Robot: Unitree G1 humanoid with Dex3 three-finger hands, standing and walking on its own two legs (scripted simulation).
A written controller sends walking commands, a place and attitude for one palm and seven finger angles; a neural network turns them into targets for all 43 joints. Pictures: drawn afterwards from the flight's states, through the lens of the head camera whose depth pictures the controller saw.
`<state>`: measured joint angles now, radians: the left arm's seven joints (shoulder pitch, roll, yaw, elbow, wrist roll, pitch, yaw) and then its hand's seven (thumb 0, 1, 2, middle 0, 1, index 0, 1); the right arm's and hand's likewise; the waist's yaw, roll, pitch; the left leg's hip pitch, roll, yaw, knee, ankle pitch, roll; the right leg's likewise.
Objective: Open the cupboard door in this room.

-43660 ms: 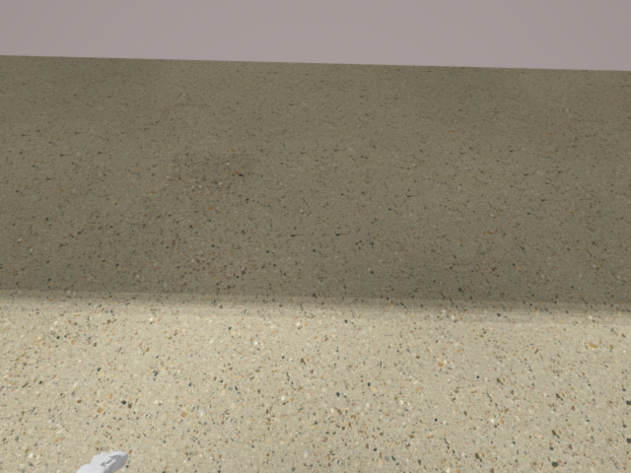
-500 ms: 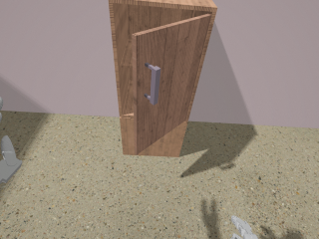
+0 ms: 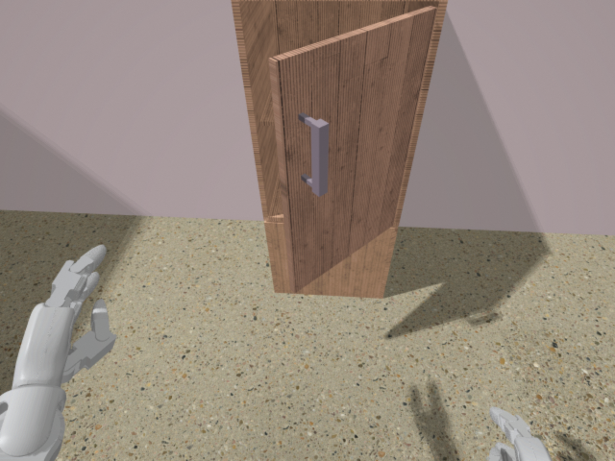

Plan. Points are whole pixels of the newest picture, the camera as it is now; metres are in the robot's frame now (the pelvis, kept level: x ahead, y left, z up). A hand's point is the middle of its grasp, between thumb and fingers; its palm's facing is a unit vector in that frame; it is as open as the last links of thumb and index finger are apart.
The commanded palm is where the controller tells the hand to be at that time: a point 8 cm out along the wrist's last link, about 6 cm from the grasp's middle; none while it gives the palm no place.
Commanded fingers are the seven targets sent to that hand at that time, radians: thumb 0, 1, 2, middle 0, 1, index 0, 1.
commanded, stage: let the arm hang, fingers relaxed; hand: left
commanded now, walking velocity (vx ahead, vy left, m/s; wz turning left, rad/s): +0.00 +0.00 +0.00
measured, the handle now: (312, 155) +0.60 +0.04 +0.09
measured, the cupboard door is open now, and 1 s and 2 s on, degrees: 44 44 44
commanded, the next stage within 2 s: look to check the result in 1.02 s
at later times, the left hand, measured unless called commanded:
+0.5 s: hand out of the picture -0.08 +0.21 -0.15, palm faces +0.05 -0.97 -0.23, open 7.2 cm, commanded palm none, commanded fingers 0.00 0.90 0.90 -0.20 -0.30 -0.20 -0.30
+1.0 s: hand out of the picture +0.02 +0.19 -0.16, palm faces +0.04 -0.98 -0.19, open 7.3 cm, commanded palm none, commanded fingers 0.00 0.90 0.90 -0.20 -0.30 -0.20 -0.30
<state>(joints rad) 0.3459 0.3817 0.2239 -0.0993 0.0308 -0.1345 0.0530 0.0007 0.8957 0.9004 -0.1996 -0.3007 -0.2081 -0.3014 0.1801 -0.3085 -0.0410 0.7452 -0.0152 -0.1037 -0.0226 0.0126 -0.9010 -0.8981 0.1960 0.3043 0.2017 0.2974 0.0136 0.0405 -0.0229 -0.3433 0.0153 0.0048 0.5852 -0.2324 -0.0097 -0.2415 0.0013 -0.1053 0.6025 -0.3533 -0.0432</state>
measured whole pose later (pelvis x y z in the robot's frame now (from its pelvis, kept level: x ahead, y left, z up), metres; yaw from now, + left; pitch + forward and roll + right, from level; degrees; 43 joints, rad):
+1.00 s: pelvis +0.02 +0.02 +0.01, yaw +0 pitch -2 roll +0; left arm 0.26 0.14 0.02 1.14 0.01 0.00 0.03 0.01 0.93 0.90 -0.20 -0.30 -0.20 -0.30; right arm 0.27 -0.13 0.00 1.16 -0.02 0.01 -0.04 0.01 -0.91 -0.90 0.19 0.30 0.20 0.30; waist -0.02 0.01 0.04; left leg -0.21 -0.02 0.01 0.42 -0.18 0.02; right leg -0.11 -0.02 -0.10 0.43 -0.29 -0.02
